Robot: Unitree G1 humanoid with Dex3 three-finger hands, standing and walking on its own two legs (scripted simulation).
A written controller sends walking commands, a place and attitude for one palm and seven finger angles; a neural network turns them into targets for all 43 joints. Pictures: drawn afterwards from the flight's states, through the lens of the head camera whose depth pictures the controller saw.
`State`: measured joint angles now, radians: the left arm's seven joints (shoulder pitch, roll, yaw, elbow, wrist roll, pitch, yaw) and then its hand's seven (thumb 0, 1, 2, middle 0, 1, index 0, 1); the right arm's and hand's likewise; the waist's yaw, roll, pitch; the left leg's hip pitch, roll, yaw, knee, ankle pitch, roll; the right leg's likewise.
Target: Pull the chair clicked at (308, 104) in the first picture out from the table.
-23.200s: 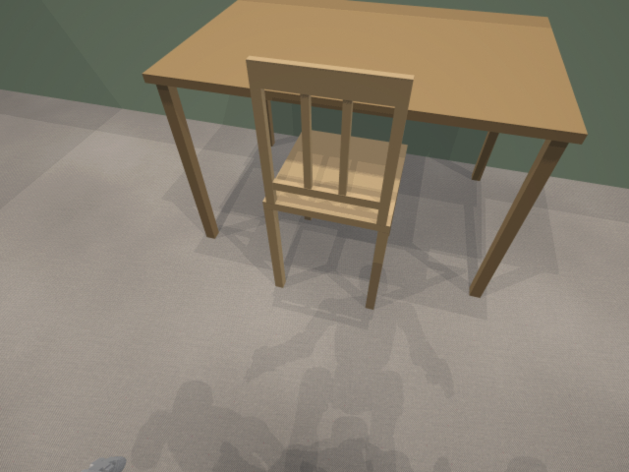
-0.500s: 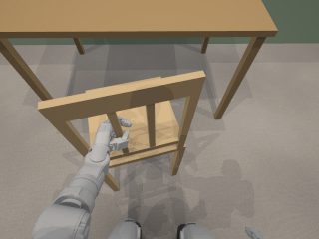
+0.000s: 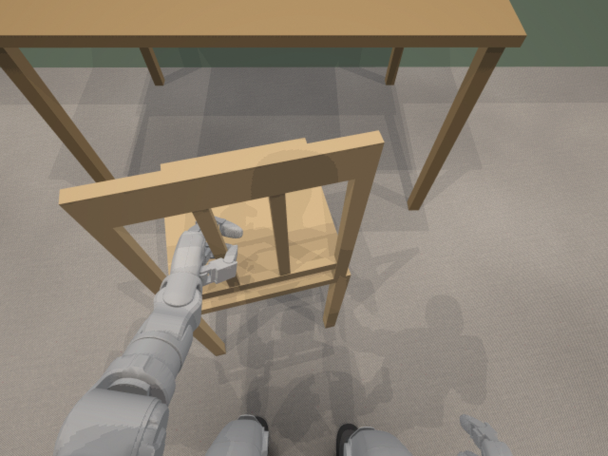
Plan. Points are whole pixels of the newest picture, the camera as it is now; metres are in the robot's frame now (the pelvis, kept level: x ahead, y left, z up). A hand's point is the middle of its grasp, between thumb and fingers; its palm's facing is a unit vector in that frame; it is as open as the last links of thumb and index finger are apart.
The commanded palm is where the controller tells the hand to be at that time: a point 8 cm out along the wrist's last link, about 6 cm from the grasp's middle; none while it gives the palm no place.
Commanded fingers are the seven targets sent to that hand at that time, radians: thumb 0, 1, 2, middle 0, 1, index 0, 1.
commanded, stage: step backward, pulling the chair out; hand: left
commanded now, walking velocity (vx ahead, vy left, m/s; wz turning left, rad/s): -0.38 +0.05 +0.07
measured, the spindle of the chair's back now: (220, 251) +0.40 +0.15 -0.08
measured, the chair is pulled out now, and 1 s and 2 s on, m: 0.33 0.52 0.63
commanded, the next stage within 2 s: stop walking, hand still on the chair in 1.10 s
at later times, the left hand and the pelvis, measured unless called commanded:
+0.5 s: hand (222, 314) +0.29 +0.13 -0.06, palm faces +0.00 -0.98 -0.20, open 5.2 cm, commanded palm +0.28 +0.17 -0.05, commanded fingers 0.00 0.90 0.90 -0.50 -1.45 -0.50 -1.45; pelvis -0.08 -0.01 +0.00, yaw +1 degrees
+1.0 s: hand (208, 396) +0.19 +0.13 -0.06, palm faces +0.02 -0.98 -0.21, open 5.2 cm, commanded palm +0.17 +0.18 -0.05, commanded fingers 0.00 0.90 0.90 -0.50 -1.45 -0.50 -1.45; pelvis -0.18 +0.00 +0.00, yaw +1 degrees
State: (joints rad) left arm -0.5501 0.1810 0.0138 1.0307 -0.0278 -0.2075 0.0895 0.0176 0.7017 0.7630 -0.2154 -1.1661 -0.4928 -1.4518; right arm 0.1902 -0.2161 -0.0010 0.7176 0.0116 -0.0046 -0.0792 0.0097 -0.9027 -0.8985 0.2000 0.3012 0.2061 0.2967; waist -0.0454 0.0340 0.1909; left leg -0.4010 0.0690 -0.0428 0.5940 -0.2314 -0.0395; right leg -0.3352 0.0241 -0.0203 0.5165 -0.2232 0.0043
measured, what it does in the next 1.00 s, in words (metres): walks backwards: left foot, then right foot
